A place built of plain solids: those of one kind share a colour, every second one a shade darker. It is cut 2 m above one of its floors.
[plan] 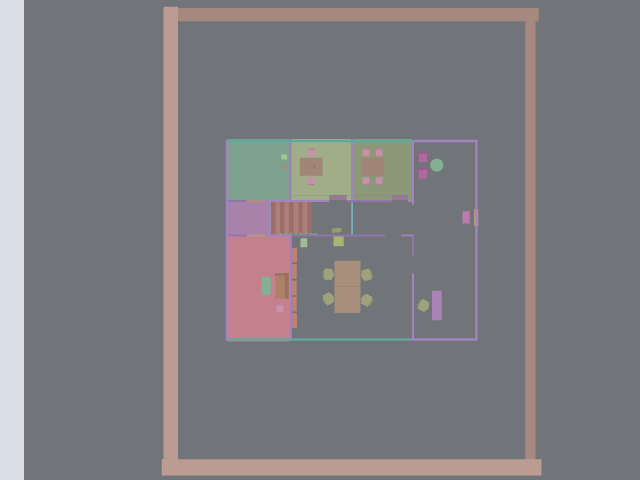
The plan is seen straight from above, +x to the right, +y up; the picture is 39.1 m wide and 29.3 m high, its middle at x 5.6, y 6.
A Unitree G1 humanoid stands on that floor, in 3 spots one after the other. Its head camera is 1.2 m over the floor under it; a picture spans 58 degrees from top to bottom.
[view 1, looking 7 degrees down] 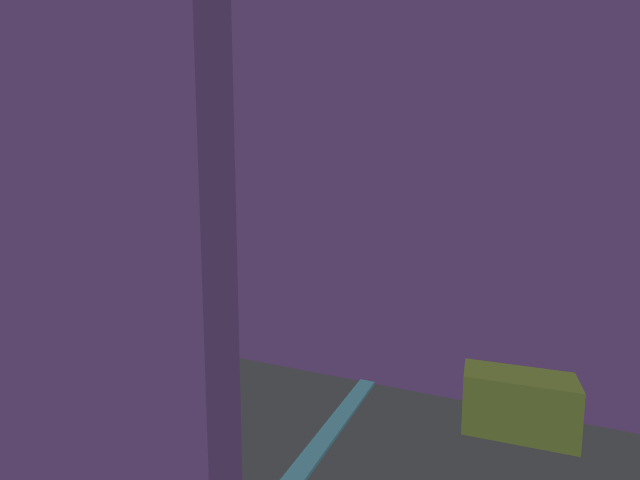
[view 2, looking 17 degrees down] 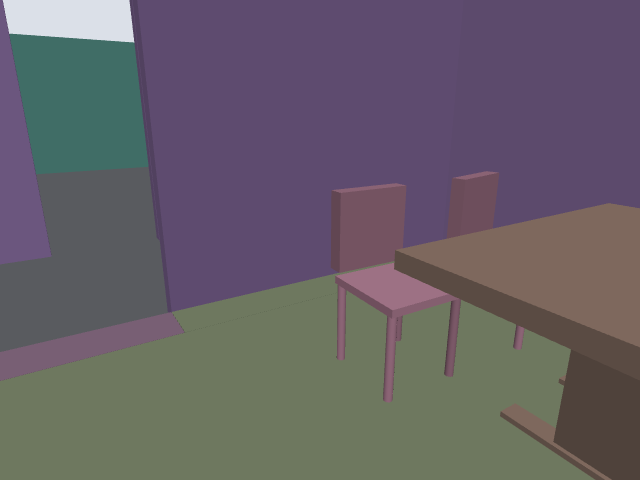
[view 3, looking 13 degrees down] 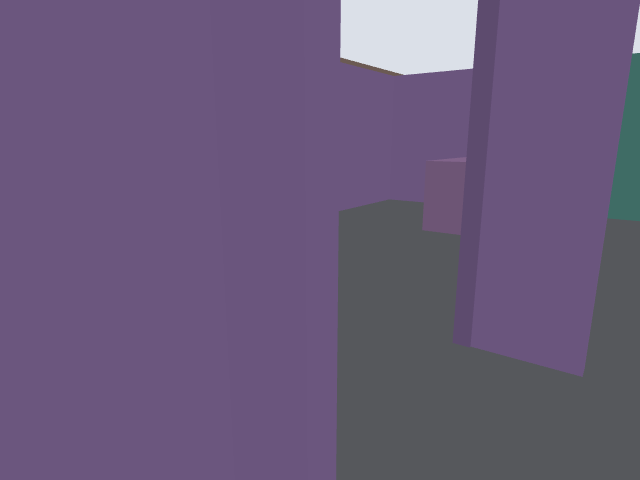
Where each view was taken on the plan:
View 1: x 6.70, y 9.09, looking -66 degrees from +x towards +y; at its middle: wall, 3.03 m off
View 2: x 10.47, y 10.97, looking -122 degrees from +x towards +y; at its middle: wall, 3.12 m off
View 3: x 10.47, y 9.09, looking -54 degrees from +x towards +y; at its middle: wall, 0.89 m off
